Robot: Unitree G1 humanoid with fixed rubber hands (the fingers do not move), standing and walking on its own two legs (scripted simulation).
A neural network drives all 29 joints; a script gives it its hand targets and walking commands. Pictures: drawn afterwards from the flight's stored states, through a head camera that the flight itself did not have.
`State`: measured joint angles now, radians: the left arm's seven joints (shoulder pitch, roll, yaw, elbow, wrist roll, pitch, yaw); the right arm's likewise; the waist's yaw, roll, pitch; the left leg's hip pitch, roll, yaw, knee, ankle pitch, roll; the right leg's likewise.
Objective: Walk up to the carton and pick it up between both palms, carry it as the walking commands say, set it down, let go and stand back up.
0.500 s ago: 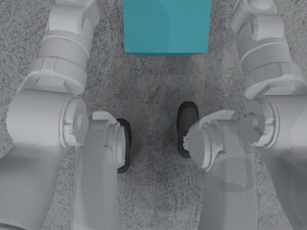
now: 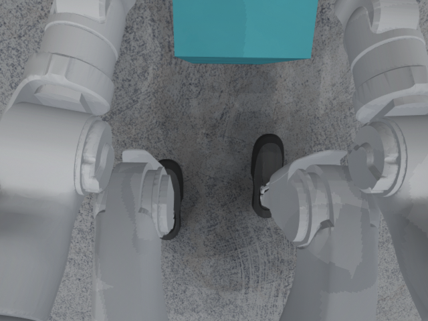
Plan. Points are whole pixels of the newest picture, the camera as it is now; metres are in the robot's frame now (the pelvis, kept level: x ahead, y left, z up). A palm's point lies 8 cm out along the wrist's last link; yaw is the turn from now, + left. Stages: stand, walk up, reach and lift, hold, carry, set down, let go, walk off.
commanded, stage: reach and lift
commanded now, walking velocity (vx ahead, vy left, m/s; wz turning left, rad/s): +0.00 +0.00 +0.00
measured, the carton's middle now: out of the picture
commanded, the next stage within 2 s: none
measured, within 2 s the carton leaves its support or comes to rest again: leaves its support in 1.10 s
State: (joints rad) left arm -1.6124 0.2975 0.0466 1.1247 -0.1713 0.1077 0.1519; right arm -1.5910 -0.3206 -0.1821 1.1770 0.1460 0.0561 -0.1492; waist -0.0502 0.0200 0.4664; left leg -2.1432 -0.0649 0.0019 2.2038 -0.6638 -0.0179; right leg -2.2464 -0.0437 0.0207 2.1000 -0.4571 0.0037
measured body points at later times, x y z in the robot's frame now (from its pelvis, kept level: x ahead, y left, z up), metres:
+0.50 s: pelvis +0.00 +0.00 +0.01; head +0.39 -0.02 +0.23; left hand +0.59 +0.07 -0.17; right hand +0.57 -0.17 -0.18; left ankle +0.09 +0.11 -0.35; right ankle +0.14 -0.13 -0.35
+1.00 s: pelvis +0.02 +0.00 +0.00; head +0.39 +0.00 +0.24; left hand +0.58 +0.07 -0.17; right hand +0.58 -0.17 -0.17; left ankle +0.09 +0.11 -0.35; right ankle +0.14 -0.13 -0.35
